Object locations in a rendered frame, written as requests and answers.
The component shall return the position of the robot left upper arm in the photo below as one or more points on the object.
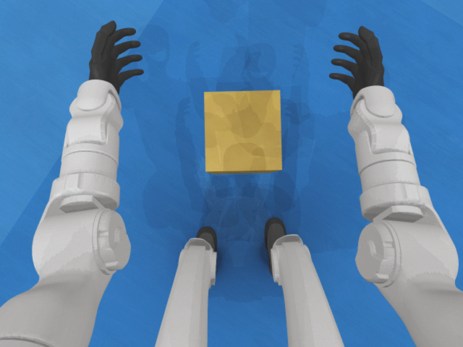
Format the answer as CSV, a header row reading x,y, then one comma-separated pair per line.
x,y
76,255

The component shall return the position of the left robot thigh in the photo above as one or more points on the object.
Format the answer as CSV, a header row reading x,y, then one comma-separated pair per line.
x,y
185,320

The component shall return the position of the carton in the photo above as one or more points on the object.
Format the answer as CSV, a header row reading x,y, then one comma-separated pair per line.
x,y
242,132

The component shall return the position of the robot right hand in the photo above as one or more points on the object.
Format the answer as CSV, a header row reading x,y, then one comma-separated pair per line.
x,y
369,70

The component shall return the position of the robot left hand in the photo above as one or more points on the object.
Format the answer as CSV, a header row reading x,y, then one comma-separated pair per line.
x,y
104,64

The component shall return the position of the left robot forearm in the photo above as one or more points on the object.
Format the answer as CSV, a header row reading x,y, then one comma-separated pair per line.
x,y
90,156

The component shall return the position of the robot right upper arm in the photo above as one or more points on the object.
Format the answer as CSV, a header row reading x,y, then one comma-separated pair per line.
x,y
414,266

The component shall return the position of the robot right shin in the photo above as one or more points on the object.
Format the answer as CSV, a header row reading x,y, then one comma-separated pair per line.
x,y
290,238

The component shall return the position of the right robot forearm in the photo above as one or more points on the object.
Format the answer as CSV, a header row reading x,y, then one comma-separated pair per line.
x,y
390,184

